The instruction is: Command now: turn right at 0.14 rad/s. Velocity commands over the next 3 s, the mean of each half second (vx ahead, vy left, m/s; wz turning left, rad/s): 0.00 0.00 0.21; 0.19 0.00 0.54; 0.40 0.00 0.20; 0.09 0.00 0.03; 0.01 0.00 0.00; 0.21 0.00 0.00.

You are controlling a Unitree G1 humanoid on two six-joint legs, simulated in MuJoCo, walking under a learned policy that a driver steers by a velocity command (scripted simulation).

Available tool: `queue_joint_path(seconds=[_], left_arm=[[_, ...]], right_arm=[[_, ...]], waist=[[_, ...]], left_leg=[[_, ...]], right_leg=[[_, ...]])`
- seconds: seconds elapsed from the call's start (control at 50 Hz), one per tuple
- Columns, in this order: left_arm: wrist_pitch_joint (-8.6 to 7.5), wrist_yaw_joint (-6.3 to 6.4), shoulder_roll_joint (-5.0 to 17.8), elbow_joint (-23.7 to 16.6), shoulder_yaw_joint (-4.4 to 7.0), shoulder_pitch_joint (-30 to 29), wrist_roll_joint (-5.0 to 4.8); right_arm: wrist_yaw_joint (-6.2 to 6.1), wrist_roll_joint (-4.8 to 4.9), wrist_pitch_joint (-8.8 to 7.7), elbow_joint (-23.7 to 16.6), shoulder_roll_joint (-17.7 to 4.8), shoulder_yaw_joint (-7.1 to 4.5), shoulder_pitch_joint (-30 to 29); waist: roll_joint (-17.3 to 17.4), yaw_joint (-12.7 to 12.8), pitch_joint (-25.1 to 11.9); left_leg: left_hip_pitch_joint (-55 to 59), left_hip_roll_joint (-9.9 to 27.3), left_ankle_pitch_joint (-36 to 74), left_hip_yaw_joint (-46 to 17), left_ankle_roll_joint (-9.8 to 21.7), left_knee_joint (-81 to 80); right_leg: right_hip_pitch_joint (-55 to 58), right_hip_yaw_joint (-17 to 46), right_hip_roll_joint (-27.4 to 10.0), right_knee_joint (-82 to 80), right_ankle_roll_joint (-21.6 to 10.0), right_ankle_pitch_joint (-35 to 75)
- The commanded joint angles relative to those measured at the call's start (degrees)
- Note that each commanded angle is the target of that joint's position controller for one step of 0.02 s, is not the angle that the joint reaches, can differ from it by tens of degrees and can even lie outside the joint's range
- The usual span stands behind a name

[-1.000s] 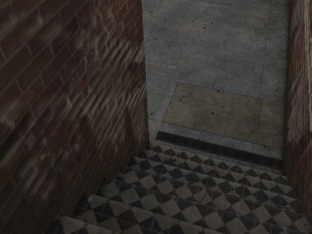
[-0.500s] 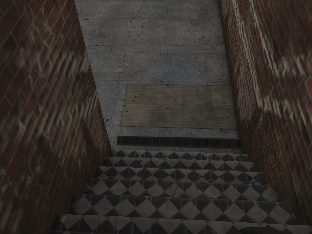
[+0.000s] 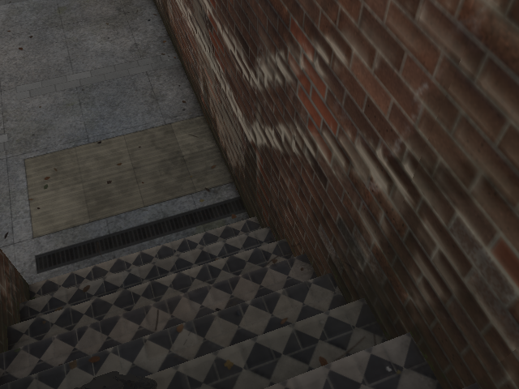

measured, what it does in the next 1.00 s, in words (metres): goes down, turning left: right foot 0.21 m lower, then left foot 0.15 m higher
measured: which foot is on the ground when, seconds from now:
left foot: down 0.00-0.04, up 0.06-0.18, down 0.20-0.30, up 0.32-0.64, down 0.66-1.00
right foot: up 0.00-0.04, down 0.06-0.68, up 0.70-1.00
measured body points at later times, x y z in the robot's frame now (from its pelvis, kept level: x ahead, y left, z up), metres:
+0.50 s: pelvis +0.12 -0.09 -0.09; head +0.14 -0.09 +0.36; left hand +0.03 +0.11 -0.23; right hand +0.31 -0.28 -0.21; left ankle +0.16 +0.07 -0.70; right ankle +0.13 -0.20 -0.82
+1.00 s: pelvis +0.22 +0.00 -0.16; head +0.22 +0.01 +0.29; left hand +0.31 +0.26 -0.26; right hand +0.23 -0.21 -0.30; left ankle +0.13 +0.07 -0.82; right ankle +0.38 -0.08 -0.84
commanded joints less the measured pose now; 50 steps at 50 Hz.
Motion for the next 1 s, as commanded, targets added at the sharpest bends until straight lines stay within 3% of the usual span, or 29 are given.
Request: queue_joint_path(seconds=[0.02, 0.06, 0.08, 0.1, 0.12, 0.14, 0.16, 0.18, 0.2, 0.24, 0.26, 0.32, 0.36, 0.38, 0.4, 0.44, 0.5, 0.56, 0.6, 0.64, 0.68, 0.7, 0.72, 0.74, 0.76, 0.8, 0.86, 0.94, 1.0], left_arm=[[-1.82, 1.23, 5.2, 2.6, 3.28, 8.4, -2.08], [-2.65, 1.96, 16.1, 9.9, 9.24, 30.9, 0.16], [-4.85, 1.22, 17.3, 7.1, 7.52, 24.6, -4.2], [-5.57, -0.08, 11.2, 7.0, 5.56, 20.7, -6.42], [-2.34, 3.74, 7.6, 8.6, 5.63, 12.6, -10.6], [-1.61, 5.14, -0.1, 7.3, 2.87, 14.4, -10.12], [-5.31, 0.65, 3.3, 8.0, 0.67, 19.8, -2.42], [-5.93, -0.16, -0.9, 6.5, -0.58, 13.7, -2.51], [-5.04, 0.94, -3.2, 6.4, -1.28, 13.9, -4.37], [-6.74, 1.09, 7.8, 3.9, 0.36, 9.0, -1.52], [-7.25, 1.38, 8.3, 4.5, 0.88, 6.9, -2.24], [-7.86, 4.74, 6.4, 11.5, 1.71, 23.3, -1.0], [-7.21, 7.32, 5.2, 17.4, 2.71, 39.7, -1.16], [-6.51, 8.14, 3.5, 16.5, 2.95, 38.3, -2.77], [-6.8, 8.02, 3.6, 16.5, 2.69, 37.2, 0.55], [-7.74, 8.08, 0.9, 13.0, 2.03, 25.6, 1.84], [-8.77, 9.9, -0.1, 14.0, 1.72, 22.1, 1.69], [-9.12, 11.69, 3.1, 15.8, 4.09, 23.3, 0.84], [-8.94, 11.85, 5.8, 15.4, 5.43, 23.6, 2.46], [-8.74, 11.22, 7.2, 15.7, 7.4, 23.4, 0.84], [-8.59, 9.23, 8.8, 14.0, 8.8, 18.4, 1.38], [-8.21, 8.33, 1.8, 5.6, 7.41, 13.5, 1.91], [-7.42, 6.8, -0.8, 2.7, 5.35, 9.2, -1.32], [-7.96, 6.68, -2.0, -2.9, 4.29, 0.7, -5.21], [-7.57, 7.58, 0.5, -1.3, 4.58, -0.1, -6.16], [-6.11, 7.99, 4.0, 5.0, 4.9, 10.1, -2.17], [-4.24, 3.22, -1.2, 12.3, 2.03, 21.5, 1.73], [-5.86, 0.73, 0.4, 7.4, 0.44, 11.7, -1.21], [-4.42, 1.7, 1.6, 2.6, -0.07, 4.2, -0.76]], right_arm=[[0.89, -0.38, 2.84, 0.5, -13.6, -3.84, -2.4], [4.74, -1.95, 4.71, 2.4, -11.5, -4.8, 3.0], [6.65, 3.17, 2.42, -7.0, 0.4, -2.44, -3.8], [6.31, 5.48, 0.92, -8.2, -0.7, -1.91, -6.8], [0.01, 11.61, 4.64, -4.2, -5.5, -5.08, -3.9], [-2.25, 9.53, 5.77, -1.8, -8.1, -6.11, -6.0], [0.77, 6.61, 2.6, -5.6, -0.7, -2.74, -3.4], [2.09, 6.26, 2.1, -2.5, 2.9, -1.54, 1.7], [3.51, 7.81, 1.35, -2.1, 3.4, -0.06, 0.0], [4.89, 6.64, 0.06, -2.7, -2.5, -3.22, 1.9], [4.24, 3.89, 0.5, -7.6, -2.7, -3.09, 0.7], [1.86, 5.54, -0.13, -11.6, -6.4, -5.02, -12.4], [-0.07, 3.05, 0.95, -15.1, 0.0, -3.64, -25.1], [0.0, 2.86, 1.9, -13.5, 1.2, -3.39, -22.1], [0.67, 0.81, 2.8, -10.2, 2.3, -3.24, -12.4], [1.28, 0.55, 3.56, -11.7, 1.5, -4.0, -10.5], [1.95, 2.07, 3.8, -15.2, 1.7, -4.47, -14.0], [1.99, 2.83, 4.08, -19.4, 1.5, -5.22, -22.4], [1.68, 2.55, 3.9, -19.3, 0.8, -6.63, -21.3], [0.84, 3.46, 3.79, -19.3, -1.6, -8.3, -21.9], [-0.6, 4.94, 0.36, -13.0, -8.5, -12.77, -5.9], [-2.46, 2.77, -2.3, -8.7, -15.2, -13.92, 7.7], [-0.36, 0.1, -4.1, -3.5, -15.6, -13.5, 20.6], [2.93, 0.79, -5.04, -3.6, -11.5, -11.75, 20.7], [5.35, 3.48, -4.45, -3.3, -7.8, -10.42, 12.6], [7.76, 5.59, -1.67, -6.5, -3.3, -8.49, -3.7], [4.41, 3.16, -0.68, -6.1, 5.4, -4.38, -12.4], [0.22, 0.06, -2.21, -3.8, -2.5, -3.78, -9.6], [0.24, 1.09, -2.15, -2.9, -5.5, -3.91, -4.3]], waist=[[3.6, 8.9, 2.4], [-10.8, 17.8, -11.3], [-15.5, 13.8, -17.7], [-14.1, 14.6, -14.1], [-14.5, 10.8, -16.1], [-6.4, 14.1, -10.7], [-7.9, 10.3, -4.7], [-6.0, 7.5, 2.1], [-1.5, 10.3, -1.9], [0.3, 7.1, 0.2], [-5.1, 6.0, 1.6], [-2.1, 17.8, 1.4], [-6.4, 23.1, -2.1], [-5.3, 21.4, -3.7], [-10.8, 17.4, -5.1], [-6.7, 12.8, -6.2], [-5.8, 12.3, -4.4], [-8.9, 16.0, -1.7], [-10.8, 15.6, -3.0], [-11.7, 16.8, -3.7], [0.1, 7.7, -11.1], [18.4, 5.4, -21.8], [4.6, 1.3, -20.5], [5.9, -2.6, -7.5], [4.1, 2.6, -0.1], [3.4, 12.6, -0.7], [0.9, 17.6, -1.2], [3.1, 12.5, -3.3], [4.1, 9.0, 1.1]], left_leg=[[0.5, 5.6, 2.1, -15.9, 9.8, -12.3], [-15.5, -7.6, 0.3, -2.8, 3.7, 27.7], [-37.0, -14.5, 4.8, -1.7, 4.1, 27.8], [-40.5, -9.9, 3.7, -2.9, 3.5, 30.3], [-35.2, -9.1, 2.9, -6.4, 8.1, 25.1], [-29.0, -12.4, -0.2, -5.7, 9.6, 25.2], [-26.4, -5.9, 24.3, -12.9, 7.1, 19.3], [-24.5, -6.6, 28.0, -14.6, 5.0, 13.8], [-24.3, -7.9, 11.3, -11.8, 4.4, 6.0], [-24.7, -13.0, 38.2, -9.0, 3.8, 9.5], [-25.9, -9.3, 48.1, -12.9, 1.9, 0.2], [-43.1, -8.5, 50.7, -12.4, 0.6, -11.4], [-46.8, -7.0, 39.7, -9.5, 2.6, -16.5], [-37.0, -8.2, 35.8, -6.2, 3.8, -22.7], [-27.1, -10.0, 43.2, -4.9, 6.9, -6.7], [-26.3, -10.2, 44.4, -5.4, 9.6, 5.8], [-21.1, -9.3, 44.5, -4.1, 10.9, 6.4], [-19.6, -9.6, 38.6, -0.6, 11.0, -13.2], [-10.2, -13.1, 37.9, 3.0, 11.8, -13.9], [-6.6, -13.2, 33.6, 1.7, 12.1, -29.4], [21.7, -19.8, 44.7, 3.9, 12.9, -41.1], [46.2, -9.7, 65.0, -16.2, 22.6, -41.7], [56.4, -0.6, 71.6, -28.8, 27.0, -42.3], [48.3, 7.2, 52.9, -44.6, 32.1, -49.6], [38.6, 10.0, 45.3, -46.3, 34.9, -50.4], [15.0, 3.2, 37.4, -32.8, 32.1, -45.3], [-10.6, -10.1, 29.6, -18.1, 23.0, -39.4], [-25.5, -14.1, 14.1, -14.2, 22.0, -31.2], [-21.2, -11.6, 2.4, -22.0, 23.5, -25.2]], right_leg=[[18.8, -0.9, -1.3, -19.3, -0.7, 6.5], [54.6, 1.0, -2.5, -7.5, -4.6, 10.3], [62.8, 16.3, -12.1, -6.5, -7.3, -6.6], [53.5, 19.6, -15.4, -8.9, -7.2, -21.8], [54.3, 12.4, -17.1, -3.6, -6.3, -7.8], [46.1, 6.4, -10.0, -2.3, -3.0, 8.8], [19.3, 11.1, -15.4, -6.2, -9.1, -19.4], [14.4, 10.5, -16.1, -10.3, -9.4, -26.5], [19.7, -1.6, -5.6, -7.1, -4.1, -28.1], [12.6, -6.4, -8.1, -4.3, -5.5, -21.3], [8.6, 8.3, -19.7, -7.7, -9.6, -34.9], [30.8, 11.6, -18.5, -6.0, -12.3, -33.4], [39.5, 18.5, -21.3, -7.1, -15.4, -17.0], [33.5, 15.0, -20.5, -9.7, -15.1, -20.7], [21.8, 12.6, -21.0, -7.2, -14.6, -17.2], [14.9, 5.9, -22.1, -6.4, -13.5, -14.9], [10.1, -1.8, -20.6, -2.8, -7.0, -20.0], [13.1, -2.4, -22.0, -4.8, -2.6, -32.1], [10.0, -3.8, -24.0, -2.8, -1.8, -32.3], [17.2, -2.4, -25.7, -1.3, -0.8, -35.9], [6.7, -9.5, -17.8, 21.9, 1.3, -42.0], [-13.8, -12.9, -3.7, 45.2, 4.2, -63.5], [-28.4, 2.9, 4.7, 46.6, 2.6, -61.9], [-40.8, 11.1, 8.5, 41.7, 1.0, -62.0], [-43.6, 14.6, 3.3, 42.6, 0.8, -58.1], [-31.0, 10.7, 1.0, 44.0, 0.6, -48.0], [-11.9, 8.1, 1.2, 41.1, 0.5, -17.6], [10.5, 3.4, 3.1, 23.4, 2.9, 2.0], [13.8, 3.5, 4.8, 11.4, 6.9, -11.4]])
